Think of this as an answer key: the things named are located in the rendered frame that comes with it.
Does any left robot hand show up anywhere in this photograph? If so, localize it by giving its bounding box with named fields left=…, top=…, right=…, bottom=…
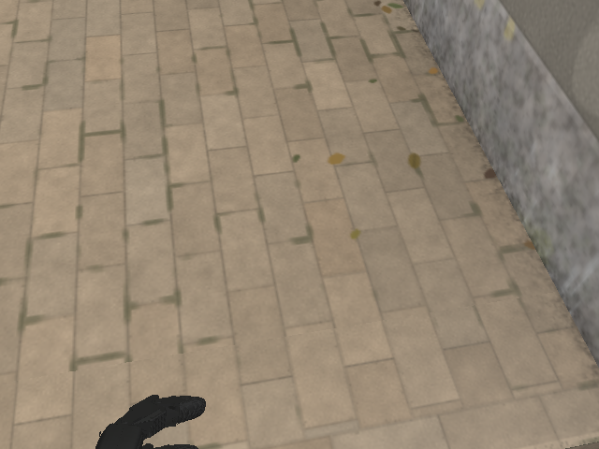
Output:
left=95, top=395, right=206, bottom=449

